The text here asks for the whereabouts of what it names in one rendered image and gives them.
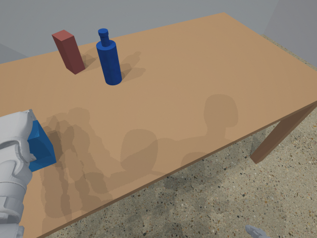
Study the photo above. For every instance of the sponge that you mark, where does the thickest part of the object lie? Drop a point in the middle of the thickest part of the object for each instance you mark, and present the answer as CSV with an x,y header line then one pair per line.
x,y
41,147

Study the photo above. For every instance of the table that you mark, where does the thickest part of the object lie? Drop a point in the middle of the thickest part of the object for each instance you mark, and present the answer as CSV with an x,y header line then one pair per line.
x,y
188,90

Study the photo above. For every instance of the left robot upper arm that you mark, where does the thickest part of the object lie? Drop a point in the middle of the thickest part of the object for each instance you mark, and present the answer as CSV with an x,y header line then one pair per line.
x,y
11,231

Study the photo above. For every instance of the robot left forearm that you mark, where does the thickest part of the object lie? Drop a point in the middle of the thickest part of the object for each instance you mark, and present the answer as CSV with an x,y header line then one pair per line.
x,y
14,178

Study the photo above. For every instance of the left robot hand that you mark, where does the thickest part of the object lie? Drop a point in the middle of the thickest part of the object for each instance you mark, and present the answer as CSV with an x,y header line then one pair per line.
x,y
17,124

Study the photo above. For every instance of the right robot hand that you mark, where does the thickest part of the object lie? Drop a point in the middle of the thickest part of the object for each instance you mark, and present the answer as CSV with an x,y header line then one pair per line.
x,y
255,232

